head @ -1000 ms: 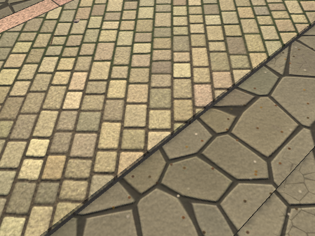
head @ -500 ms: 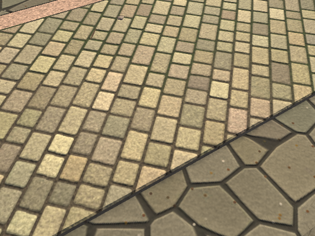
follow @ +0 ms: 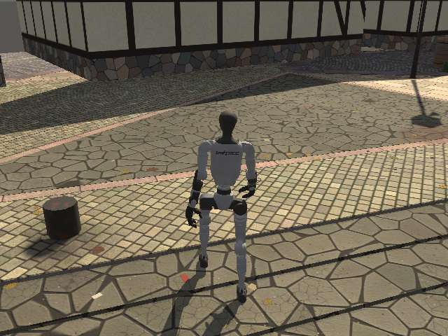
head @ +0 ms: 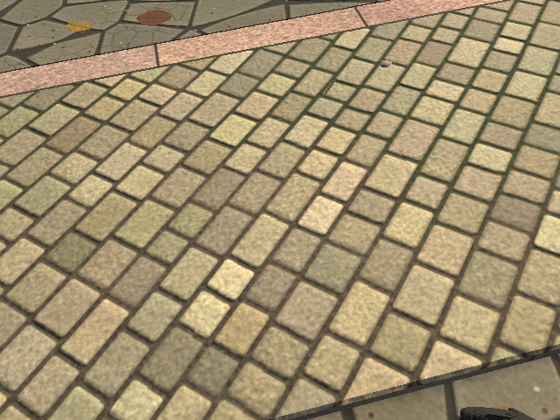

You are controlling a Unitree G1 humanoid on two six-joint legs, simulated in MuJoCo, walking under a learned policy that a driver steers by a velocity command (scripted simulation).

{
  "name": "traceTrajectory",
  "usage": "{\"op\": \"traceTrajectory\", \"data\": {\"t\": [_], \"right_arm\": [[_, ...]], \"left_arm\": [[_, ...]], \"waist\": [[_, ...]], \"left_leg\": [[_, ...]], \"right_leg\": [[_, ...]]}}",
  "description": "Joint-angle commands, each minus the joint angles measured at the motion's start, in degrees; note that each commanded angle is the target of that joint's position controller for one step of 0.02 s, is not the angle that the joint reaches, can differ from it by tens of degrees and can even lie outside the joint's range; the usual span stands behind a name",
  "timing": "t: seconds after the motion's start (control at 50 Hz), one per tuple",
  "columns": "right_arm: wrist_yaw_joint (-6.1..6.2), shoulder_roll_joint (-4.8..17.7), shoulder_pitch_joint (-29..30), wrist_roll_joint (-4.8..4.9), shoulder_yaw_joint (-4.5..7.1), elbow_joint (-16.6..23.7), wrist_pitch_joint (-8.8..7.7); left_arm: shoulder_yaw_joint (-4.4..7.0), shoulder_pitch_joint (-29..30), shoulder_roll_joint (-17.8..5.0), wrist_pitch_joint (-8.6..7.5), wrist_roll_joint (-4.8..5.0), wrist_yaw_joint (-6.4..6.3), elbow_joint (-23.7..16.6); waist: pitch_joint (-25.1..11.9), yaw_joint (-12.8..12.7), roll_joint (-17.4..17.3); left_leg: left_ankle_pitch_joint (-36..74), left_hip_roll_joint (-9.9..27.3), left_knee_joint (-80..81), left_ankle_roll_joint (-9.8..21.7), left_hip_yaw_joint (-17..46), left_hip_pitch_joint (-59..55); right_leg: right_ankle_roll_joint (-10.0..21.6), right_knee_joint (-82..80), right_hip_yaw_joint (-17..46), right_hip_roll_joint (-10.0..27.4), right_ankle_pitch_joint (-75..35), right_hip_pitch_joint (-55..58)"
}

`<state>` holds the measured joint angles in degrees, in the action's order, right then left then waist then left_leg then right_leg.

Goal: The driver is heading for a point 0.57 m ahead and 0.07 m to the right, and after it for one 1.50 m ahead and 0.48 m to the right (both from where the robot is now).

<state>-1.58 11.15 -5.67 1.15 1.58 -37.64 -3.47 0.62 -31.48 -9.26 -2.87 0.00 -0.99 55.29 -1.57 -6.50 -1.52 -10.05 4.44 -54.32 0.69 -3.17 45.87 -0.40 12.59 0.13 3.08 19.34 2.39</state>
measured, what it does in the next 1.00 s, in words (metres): climbs, turning right: left foot 0.03 m higher, then right foot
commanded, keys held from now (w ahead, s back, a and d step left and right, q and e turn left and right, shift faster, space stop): w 0.30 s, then w+e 0.34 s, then e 0.36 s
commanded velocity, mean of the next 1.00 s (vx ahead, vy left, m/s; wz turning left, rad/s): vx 0.40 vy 0.00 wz -0.26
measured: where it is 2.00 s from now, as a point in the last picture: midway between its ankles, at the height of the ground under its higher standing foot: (380, 404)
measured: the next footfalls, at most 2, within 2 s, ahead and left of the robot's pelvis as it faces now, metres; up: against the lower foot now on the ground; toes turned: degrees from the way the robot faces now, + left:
left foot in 0.08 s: +0.20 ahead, +0.14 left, +0.03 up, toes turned +4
right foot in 0.52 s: +0.47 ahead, -0.14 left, +0.06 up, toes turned -15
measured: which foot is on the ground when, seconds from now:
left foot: up 0.00-0.06, down 0.08-0.66, up 0.68-1.00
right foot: down 0.00-0.08, up 0.10-0.50, down 0.52-1.00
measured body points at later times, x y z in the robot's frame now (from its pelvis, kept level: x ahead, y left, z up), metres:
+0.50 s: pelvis +0.25 +0.02 +0.04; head +0.27 +0.02 +0.49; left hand +0.47 +0.24 -0.06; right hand +0.24 -0.25 -0.09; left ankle +0.16 +0.14 -0.71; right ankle +0.41 -0.13 -0.65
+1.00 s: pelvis +0.47 -0.05 +0.05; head +0.51 -0.07 +0.49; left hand +0.68 +0.18 -0.05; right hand +0.60 -0.35 -0.04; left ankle +0.64 +0.03 -0.65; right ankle +0.42 -0.13 -0.69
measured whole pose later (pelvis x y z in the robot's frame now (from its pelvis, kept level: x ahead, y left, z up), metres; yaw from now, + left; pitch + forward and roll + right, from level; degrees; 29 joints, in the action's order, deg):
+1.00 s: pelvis +0.47 -0.05 +0.05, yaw -21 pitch +2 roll +0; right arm 0.0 14.4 -0.5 -0.5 1.9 -38.2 -2.0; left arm 4.8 -12.4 -16.9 1.3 1.0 -1.2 39.1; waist 3.4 -2.2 -1.0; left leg -13.4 1.8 -44.9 -3.5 0.3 36.7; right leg 2.3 25.1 5.2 -5.0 27.4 -12.6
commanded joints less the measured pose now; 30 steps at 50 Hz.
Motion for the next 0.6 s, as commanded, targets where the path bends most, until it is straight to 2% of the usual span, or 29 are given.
{"op": "traceTrajectory", "data": {"t": [0.02, 0.04, 0.06, 0.08, 0.1, 0.12, 0.14, 0.16, 0.18, 0.2, 0.22, 0.24, 0.26, 0.3, 0.34, 0.4, 0.46, 0.52, 0.54, 0.56, 0.58, 0.6], "right_arm": [[-1.14, 2.53, 10.11, 0.44, 0.45, 7.98, -2.13], [-1.03, 4.37, 5.88, 0.36, 1.4, 7.52, -2.1], [-0.8, 6.81, -1.54, 0.64, 2.75, 5.78, -1.87], [-0.23, 10.5, -10.79, 0.71, 4.17, 3.5, -1.4], [0.65, 17.03, -19.99, -1.02, 5.84, 1.5, -0.93], [0.99, 16.31, -25.12, -1.22, 5.35, -0.47, -0.4], [1.03, 12.82, -20.89, -1.49, 3.91, -1.31, -0.74], [1.04, 10.33, -15.9, -0.88, 3.13, -1.7, -0.64], [0.65, 8.54, -11.8, -0.55, 2.54, -2.01, -0.88], [0.1, 7.12, -9.77, -1.25, 2.22, -2.26, -1.4], [-0.32, 5.96, -8.8, -1.71, 2.1, -3.16, -1.86], [-0.42, 6.14, -8.92, -1.4, 2.37, -3.93, -2.45], [-0.21, 5.87, -9.45, -0.94, 2.43, -4.92, -2.77], [0.34, 6.72, -10.91, -1.13, 2.61, -6.18, -3.2], [1.05, 8.48, -11.86, -1.36, 3.16, -6.66, -3.03], [1.71, 10.91, -12.47, -1.42, 3.74, -6.89, -2.79], [1.89, 12.25, -14.73, -1.11, 4.17, -8.01, -2.39], [2.02, 12.43, -16.29, -0.55, 4.41, -9.35, -1.38], [2.03, 12.6, -17.08, -0.44, 4.49, -9.66, -0.98], [2.13, 12.9, -17.62, -0.41, 4.51, -9.9, -0.57], [2.23, 13.2, -18.71, -0.55, 4.41, -10.03, -0.12], [2.55, 13.99, -19.88, -0.59, 4.33, -10.36, 0.54]], "left_arm": [[2.3, -0.97, -12.86, -0.28, 0.67, -0.17, -2.83], [2.42, -1.08, -13.58, -0.2, 0.68, -0.34, -2.58], [2.42, -0.09, -13.79, -0.12, 0.75, -0.6, -2.61], [2.64, 2.38, -14.43, -0.6, 0.61, -0.69, -3.65], [1.34, 0.4, -9.08, -1.97, -0.23, -0.31, -6.79], [1.0, 1.66, -7.05, -4.02, -0.81, 0.69, -6.24], [2.99, 5.74, -10.8, -4.64, 1.26, 1.27, -7.41], [2.81, 10.38, -10.22, -4.56, 2.04, 1.15, -9.18], [2.89, 12.7, -9.89, -4.32, 1.66, 0.72, -10.39], [3.15, 12.87, -9.38, -3.57, 1.33, 0.45, -10.77], [2.91, 11.45, -7.59, -2.58, 1.39, 0.4, -10.56], [2.76, 10.25, -6.72, -1.76, 1.5, 0.27, -10.29], [2.66, 10.52, -6.4, -1.22, 1.21, 0.2, -10.29], [2.9, 13.72, -7.01, -0.82, 0.5, 0.4, -11.15], [2.72, 17.78, -7.05, -0.64, 0.38, 0.96, -12.41], [2.11, 24.56, -6.62, -0.7, 0.95, 1.85, -14.21], [2.05, 29.03, -7.6, -0.23, 1.21, 2.6, -15.89], [1.92, 33.63, -7.92, 0.07, 1.18, 3.38, -18.72], [1.96, 34.96, -8.22, 0.0, 1.12, 3.68, -19.73], [2.17, 35.45, -8.49, -0.12, 1.16, 4.0, -20.29], [2.83, 34.6, -9.59, -0.4, 1.11, 4.29, -20.78], [3.85, 30.28, -10.68, -0.55, 1.19, 4.55, -20.02]], "waist": [[4.89, 2.71, 13.33], [1.5, 5.82, 15.03], [-3.04, 10.84, 14.33], [-8.28, 15.76, 13.69], [-19.6, 16.39, -0.65], [-27.89, 16.83, -10.82], [-17.54, 14.85, -8.39], [-7.88, 12.48, -7.7], [-2.59, 10.06, -3.08], [0.17, 7.63, -2.35], [1.09, 5.59, -3.03], [1.56, 4.61, -4.24], [2.14, 4.19, -4.11], [2.89, 4.03, -3.11], [3.15, 4.84, -2.39], [3.48, 7.23, -2.47], [4.95, 9.3, -2.1], [6.72, 10.83, -1.62], [6.97, 11.47, -1.43], [6.12, 11.48, -1.45], [3.45, 11.03, -1.6], [-1.94, 8.63, -2.94]], "left_leg": [[-5.11, -5.02, 9.2, 2.7, -5.36, -8.55], [-5.48, -7.26, 10.92, 3.9, -5.86, -15.93], [-2.94, -8.98, 16.17, 5.66, -5.97, -26.48], [1.41, -5.92, 18.59, 7.54, -1.13, -42.41], [-4.72, 11.69, 20.59, 15.01, 24.63, -67.79], [-9.22, 19.8, 34.12, 19.6, 49.96, -69.52], [-11.54, 18.51, 36.09, 17.49, 45.3, -62.16], [-8.74, 17.2, 37.1, 16.0, 35.01, -52.02], [-4.84, 13.61, 38.98, 14.28, 27.28, -44.62], [-0.87, 10.16, 40.58, 12.58, 21.33, -38.32], [-0.74, 8.25, 42.62, 12.05, 17.64, -34.64], [0.79, 7.47, 44.16, 12.5, 15.38, -33.43], [2.63, 6.82, 45.08, 12.54, 13.12, -32.76], [6.8, 6.54, 46.46, 12.57, 10.71, -32.66], [8.15, 7.29, 47.25, 12.43, 8.1, -34.26], [8.28, 8.23, 47.98, 11.12, 4.37, -35.3], [6.4, 10.84, 47.52, 10.32, 2.42, -40.11], [7.4, 13.15, 45.65, 8.82, 1.02, -48.12], [10.22, 13.13, 44.2, 8.25, 0.15, -49.66], [18.11, 12.63, 41.76, 7.35, -1.31, -51.09], [33.6, 11.1, 36.15, 6.24, -3.5, -53.13], [47.31, 9.76, 27.04, 4.83, -5.57, -53.63]], "right_leg": [[9.58, -1.13, 5.64, 11.4, -39.51, -2.21], [8.92, 3.85, 4.83, 11.99, -54.8, -1.16], [7.44, 12.77, 2.32, 10.73, -66.1, -1.47], [5.42, 24.08, 1.26, 9.4, -63.65, -9.71], [1.98, 46.92, -1.18, 2.55, -37.86, -32.78], [1.36, 59.76, 7.68, -5.13, 9.24, -39.93], [1.58, 68.91, 9.66, -2.17, 7.26, -47.18], [2.25, 71.64, 5.13, 0.64, 2.67, -50.04], [2.66, 69.93, 3.57, 2.34, -1.21, -48.79], [2.94, 66.89, 3.87, 3.66, -3.41, -44.98], [3.16, 65.42, 4.08, 4.23, -4.63, -41.96], [2.87, 62.0, 3.82, 4.65, -4.56, -40.66], [2.41, 58.8, 3.52, 4.88, -4.73, -40.2], [1.69, 54.13, 2.67, 5.24, -8.72, -41.86], [0.57, 47.15, 2.56, 5.41, -13.73, -44.21], [0.34, 35.29, 1.52, 4.2, -20.31, -41.61], [1.26, 30.19, 0.88, 3.24, -20.25, -42.37], [3.15, 26.42, -0.04, 2.53, -14.82, -46.06], [3.84, 25.36, -1.65, 1.73, -12.46, -45.31], [4.5, 23.72, -3.53, 0.16, -11.04, -42.86], [5.18, 22.42, -6.41, -2.7, -9.19, -38.04], [5.75, 20.13, -8.97, -6.08, -9.9, -28.6]]}}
